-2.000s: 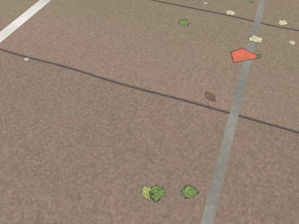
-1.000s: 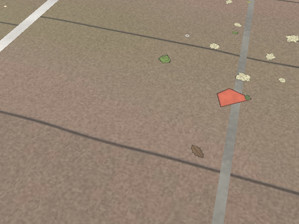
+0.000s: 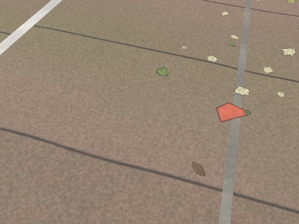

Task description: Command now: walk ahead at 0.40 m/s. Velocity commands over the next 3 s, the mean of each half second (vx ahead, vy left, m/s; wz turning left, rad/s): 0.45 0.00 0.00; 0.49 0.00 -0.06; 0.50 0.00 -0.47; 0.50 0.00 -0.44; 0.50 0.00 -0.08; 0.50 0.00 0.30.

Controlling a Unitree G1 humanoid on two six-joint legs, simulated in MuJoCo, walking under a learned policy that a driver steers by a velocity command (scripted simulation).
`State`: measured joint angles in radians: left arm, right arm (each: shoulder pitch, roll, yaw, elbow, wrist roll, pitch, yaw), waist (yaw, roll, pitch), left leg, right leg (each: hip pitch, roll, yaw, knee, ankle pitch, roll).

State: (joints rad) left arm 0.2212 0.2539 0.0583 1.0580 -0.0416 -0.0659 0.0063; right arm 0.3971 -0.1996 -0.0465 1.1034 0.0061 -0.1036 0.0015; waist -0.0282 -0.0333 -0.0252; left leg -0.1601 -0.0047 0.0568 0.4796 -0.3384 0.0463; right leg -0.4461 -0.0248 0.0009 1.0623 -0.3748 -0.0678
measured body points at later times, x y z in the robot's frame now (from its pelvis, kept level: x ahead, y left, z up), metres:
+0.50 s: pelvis +0.27 -0.06 +0.00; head +0.30 -0.06 +0.45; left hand +0.37 +0.20 -0.14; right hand +0.30 -0.32 -0.15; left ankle +0.16 +0.09 -0.63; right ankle +0.33 -0.14 -0.74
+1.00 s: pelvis +0.56 +0.01 -0.01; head +0.60 +0.02 +0.44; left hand +0.57 +0.27 -0.16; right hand +0.71 -0.25 -0.12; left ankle +0.65 +0.10 -0.74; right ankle +0.41 -0.13 -0.64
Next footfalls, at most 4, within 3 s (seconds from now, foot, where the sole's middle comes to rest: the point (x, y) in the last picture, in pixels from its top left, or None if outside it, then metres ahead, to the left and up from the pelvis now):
0.34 right None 0.37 -0.14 -0.77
0.90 left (123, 193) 0.69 0.10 -0.77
1.46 right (175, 149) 0.95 -0.17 -0.77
1.94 left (162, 102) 1.30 -0.12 -0.77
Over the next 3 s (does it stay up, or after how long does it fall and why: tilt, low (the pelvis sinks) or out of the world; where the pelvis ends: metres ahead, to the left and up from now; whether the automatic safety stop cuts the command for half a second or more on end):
stays up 1.58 -0.43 -0.02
